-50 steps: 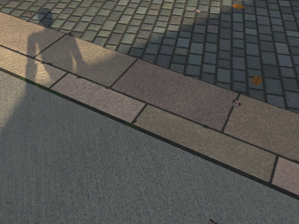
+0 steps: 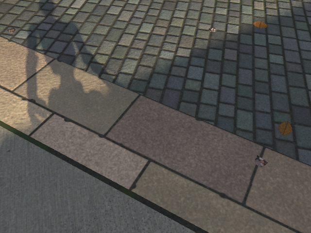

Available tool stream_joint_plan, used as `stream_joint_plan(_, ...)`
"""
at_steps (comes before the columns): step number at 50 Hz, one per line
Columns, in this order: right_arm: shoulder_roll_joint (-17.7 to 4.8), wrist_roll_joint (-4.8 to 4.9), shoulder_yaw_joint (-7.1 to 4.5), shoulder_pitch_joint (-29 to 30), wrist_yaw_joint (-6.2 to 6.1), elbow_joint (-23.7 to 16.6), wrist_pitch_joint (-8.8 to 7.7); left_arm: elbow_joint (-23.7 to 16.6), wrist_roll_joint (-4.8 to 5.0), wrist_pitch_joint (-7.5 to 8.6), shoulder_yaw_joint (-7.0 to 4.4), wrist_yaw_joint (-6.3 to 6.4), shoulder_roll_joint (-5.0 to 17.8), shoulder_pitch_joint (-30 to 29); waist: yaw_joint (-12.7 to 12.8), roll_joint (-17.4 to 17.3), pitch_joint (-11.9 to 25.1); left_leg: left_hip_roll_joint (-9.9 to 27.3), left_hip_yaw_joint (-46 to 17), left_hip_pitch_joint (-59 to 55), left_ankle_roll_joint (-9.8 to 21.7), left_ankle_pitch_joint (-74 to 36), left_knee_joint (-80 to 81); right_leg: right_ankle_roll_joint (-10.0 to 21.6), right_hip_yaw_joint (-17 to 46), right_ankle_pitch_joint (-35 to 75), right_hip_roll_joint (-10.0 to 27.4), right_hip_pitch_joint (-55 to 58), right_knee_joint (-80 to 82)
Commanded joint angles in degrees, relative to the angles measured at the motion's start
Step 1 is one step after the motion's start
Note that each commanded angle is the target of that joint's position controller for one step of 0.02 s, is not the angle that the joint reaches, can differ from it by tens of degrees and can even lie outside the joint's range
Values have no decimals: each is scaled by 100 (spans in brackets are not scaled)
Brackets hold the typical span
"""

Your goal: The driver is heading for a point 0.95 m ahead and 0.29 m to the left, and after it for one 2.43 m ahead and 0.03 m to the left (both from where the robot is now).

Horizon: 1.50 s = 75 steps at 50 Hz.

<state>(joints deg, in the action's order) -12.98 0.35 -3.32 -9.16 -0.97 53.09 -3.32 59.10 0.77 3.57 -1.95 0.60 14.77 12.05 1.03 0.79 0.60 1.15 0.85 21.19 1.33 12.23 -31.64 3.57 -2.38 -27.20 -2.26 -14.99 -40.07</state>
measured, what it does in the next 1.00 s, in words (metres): walks ahead, turning left: right foot, then left foot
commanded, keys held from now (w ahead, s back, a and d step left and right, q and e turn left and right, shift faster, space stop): w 0.38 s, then w+q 0.62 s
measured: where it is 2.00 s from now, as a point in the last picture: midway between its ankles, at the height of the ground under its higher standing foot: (128, 156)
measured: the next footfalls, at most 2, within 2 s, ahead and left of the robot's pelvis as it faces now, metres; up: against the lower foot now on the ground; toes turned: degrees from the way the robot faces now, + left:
right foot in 0.36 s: +0.25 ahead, -0.16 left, +0.00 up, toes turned -3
left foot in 0.92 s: +0.55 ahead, +0.06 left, +0.00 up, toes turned +17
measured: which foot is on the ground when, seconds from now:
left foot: down 0.00-0.38, up 0.40-0.90, down 0.92-1.00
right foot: up 0.00-0.34, down 0.36-0.92, up 0.94-1.00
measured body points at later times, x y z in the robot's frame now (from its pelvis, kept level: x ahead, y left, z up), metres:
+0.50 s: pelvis +0.19 -0.08 +0.01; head +0.21 -0.10 +0.46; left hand +0.26 +0.19 -0.12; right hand +0.25 -0.35 -0.14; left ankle +0.14 +0.08 -0.64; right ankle +0.21 -0.16 -0.73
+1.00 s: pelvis +0.45 -0.03 -0.01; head +0.49 -0.03 +0.44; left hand +0.41 +0.24 -0.14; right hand +0.69 -0.23 -0.12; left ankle +0.51 +0.05 -0.73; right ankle +0.30 -0.19 -0.62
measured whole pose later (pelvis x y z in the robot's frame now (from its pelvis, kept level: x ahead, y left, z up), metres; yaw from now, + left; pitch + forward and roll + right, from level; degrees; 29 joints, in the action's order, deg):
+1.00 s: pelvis +0.45 -0.03 -0.01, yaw +17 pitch +1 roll +1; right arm -14.6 0.7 -5.0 -5.1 2.2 44.5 -3.3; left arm 55.2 1.5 6.3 -2.8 0.5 14.4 16.9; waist 0.5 -0.3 -3.5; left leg -5.7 3.8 24.2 7.1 10.2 -32.9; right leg 0.5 -1.7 -24.5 1.5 -14.3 -71.2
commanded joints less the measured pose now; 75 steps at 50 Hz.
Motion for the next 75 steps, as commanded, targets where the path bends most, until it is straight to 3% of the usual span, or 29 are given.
stream_joint_plan(1, -940, -76, -223, -1209, 36, 76, -205, -447, 124, 151, -148, -58, 649, -375, -450, -1016, 108, 1909, -3319, -2307, 1401, 1952, 1915, 135, 509, -435, 423, -3025, -2254)
stream_joint_plan(4, -764, -8, -175, -516, 41, -93, -268, -411, 49, 161, -204, -68, 551, -470, -159, -664, -30, 1543, -2303, -1564, 1060, 1192, 2328, 80, 502, 679, 803, -2605, -1708)
stream_joint_plan(9, -987, 42, -278, -819, 3, 75, -248, -450, -15, 127, -104, -57, 208, -878, -256, -667, -63, 1068, -1004, -1003, 944, 87, 2452, -216, 122, 1751, 614, -1616, -85)
stream_joint_plan(14, -1085, 135, -341, -1038, 27, 234, -206, -558, 50, 124, -108, -112, 414, -1153, -299, -770, -171, 1256, -928, -1002, 904, 368, 2237, -202, 40, 1914, 544, -1058, 712)
stream_joint_plan(17, -948, 156, -304, -918, 15, 242, -150, -287, 43, 123, -222, -107, 582, -333, 152, -644, -77, 1126, -767, -623, 659, 491, 1511, -38, -88, 1704, 421, 71, 1010)
stream_joint_plan(18, -739, 101, -227, -869, 11, 215, -144, -80, 63, 125, -351, -66, 829, 382, 456, -377, 190, 847, -484, -243, 480, -17, 572, 119, 171, 1485, 550, 979, 1190)
stream_joint_plan(20, -162, 46, -63, -959, -17, -115, -272, 98, -18, 144, -535, -79, 1629, 1475, 620, 1992, 834, -404, -30, 2372, -21, 2021, -3176, 1250, 4123, -466, 2573, 2817, 2789)
stream_joint_plan(22, -772, 243, -194, -663, 16, -119, -365, -117, -46, 285, -298, -130, 825, 734, 387, 927, 199, 177, -801, 2945, 326, 1189, -4105, 920, 3232, -581, 2326, 2047, 2745)
stream_joint_plan(25, -610, 161, -244, -610, -26, -51, -236, -226, -122, 341, -153, -166, 352, 52, -10, 587, -109, 572, -843, 2260, 373, -49, -3374, 451, 1572, 1297, 1769, 1086, 3035)
stream_joint_plan(31, -330, 118, -213, -73, 100, -294, -100, -77, -205, 330, -188, 23, 538, 447, 2, 230, -262, 398, -781, 2381, 166, -1308, -2182, 387, 189, 3453, 1571, 1115, 3219)
stream_joint_plan(39, -111, 115, -40, 1291, 392, -999, -42, 45, -98, 156, -223, 164, 681, 1154, 328, 95, -702, 238, 108, 2318, 314, -1539, -505, 142, -745, 4528, 1720, 2094, 3047)
stream_joint_plan(44, -558, 144, -238, 624, 543, -1149, -1, -236, -84, -68, -350, 276, 1076, 915, -375, 644, -2, -477, 820, 618, 774, -205, -451, 126, -1060, 8323, 1878, 2396, 987)
stream_joint_plan(45, -903, 153, -402, -220, 500, -962, 7, -328, -59, -84, -366, 262, 1124, 757, -825, 611, 422, -611, 708, -589, 979, -445, -16, 66, -1080, 8074, 1757, 1977, -116)
stream_joint_plan(46, -1303, 110, -579, -1134, 369, -769, 62, -463, -55, -14, -354, 232, 1102, 628, -1265, 210, 911, -101, -312, -2366, 1291, -457, 302, -128, -1054, 6299, 1484, 597, -1776)
stream_joint_plan(47, -1812, 98, -654, -1073, 276, -885, 70, -802, -154, 202, -88, 76, 173, 1041, -607, -1427, 1438, 1602, -3709, -4479, 2518, -328, 657, -527, -645, 222, 77, -2208, -4203)
stream_joint_plan(48, -1442, -7, -506, -1312, 237, -848, 47, -972, 48, 529, -136, -68, 497, 614, -824, -872, 2007, 1886, -4794, -4787, 2692, -39, 1388, -370, 818, -437, 8, -2993, -4847)
stream_joint_plan(49, -1075, -40, -419, -1113, 210, -853, -17, -1187, 251, 653, -216, -119, 782, 39, -842, -605, 1255, 1627, -3776, -4240, 2293, -299, 1450, -195, 945, 1, 379, -3383, -4525)
stream_joint_plan(51, -700, 56, -294, -259, 258, -1021, -129, -1147, 67, 600, -281, -41, 781, 16, -235, 220, 364, 1086, -2490, -2414, 1804, -1193, 1625, -241, 818, 558, 826, -2735, -3199)
stream_joint_plan(53, -714, 16, -257, -12, 217, -1139, -139, -1194, -60, 413, -341, -16, 753, 213, 79, 113, 124, 875, -2158, -1299, 1751, -1515, 1854, -434, 776, 686, 958, -2037, -2661)
stream_joint_plan(58, -1148, 56, -377, -389, 47, -1148, -115, -1633, -185, 275, -226, 33, 408, -754, -147, -266, -105, 344, -1396, -241, 1453, -1522, 1912, -751, 447, 2234, 703, -1606, -475)
stream_joint_plan(63, -1088, 121, -367, -910, 37, -1047, -25, -1955, -31, 327, -216, -64, 518, -1471, -500, -605, 7, 393, -1790, -567, 1125, -588, 1436, -678, 551, 3082, 319, -1143, 888)
stream_joint_plan(66, -1049, 96, -352, -936, 0, -1101, 17, -2007, 6, 430, -316, -135, 788, -1323, -309, -809, 91, 600, -2384, -1027, 1005, -287, 879, -475, 651, 2398, 272, -822, 1207)
stream_joint_plan(68, -766, 56, -249, -826, -9, -1217, 10, -1802, -66, 503, -447, -113, 1023, -377, 210, -801, 517, 240, -2226, -752, 706, -484, -127, -141, 715, 2249, 495, 565, 1427)
stream_joint_plan(69, -395, -28, -117, -890, 8, -1339, -18, -1710, -149, 511, -539, -68, 1381, 560, 540, -46, 1302, -176, -1612, 8, 445, 370, -1859, 245, 1744, 1980, 1573, 2029, 1382)
stream_joint_plan(70, -272, 199, -69, -1643, 16, -1552, -84, -1507, -221, 422, -627, -103, 1778, 985, 136, 2002, 1802, -738, -968, 1963, 162, 2424, -3537, 1161, 4617, 467, 2760, 3422, 2130)
stream_joint_plan(71, -930, 264, -176, -1613, -5, -1378, -71, -1646, -103, 396, -510, -124, 1202, 774, 256, 1328, 1373, -239, -1143, 2610, 74, 2078, -4318, 1083, 4824, -673, 2723, 3186, 2309)
stream_joint_plan(72, -1191, 199, -248, -1046, -1, -1445, -25, -1729, -71, 344, -408, -96, 827, 513, 399, 770, 724, -45, -1014, 2764, 41, 1514, -4494, 815, 3775, -461, 2460, 2569, 2317)
stream_joint_plan(73, -1122, 120, -253, -774, -8, -1489, 12, -1765, -117, 299, -356, -94, 736, 228, 300, 373, 370, 141, -869, 2522, 15, 1100, -4384, 660, 2999, 340, 2183, 1869, 2399)
stream_joint_plan(75, -928, 101, -273, -638, 41, -1589, 51, -1716, -179, 266, -289, -78, 563, -50, 62, 426, -17, 440, -843, 2119, 32, 666, -3954, 561, 2031, 1275, 1793, 1008, 2687)
Keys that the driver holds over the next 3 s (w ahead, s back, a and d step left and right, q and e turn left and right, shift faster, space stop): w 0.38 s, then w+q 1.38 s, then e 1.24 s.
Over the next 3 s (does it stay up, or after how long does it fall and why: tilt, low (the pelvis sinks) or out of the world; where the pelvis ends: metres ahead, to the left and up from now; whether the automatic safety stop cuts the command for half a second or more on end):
stays up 0.96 0.25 0.01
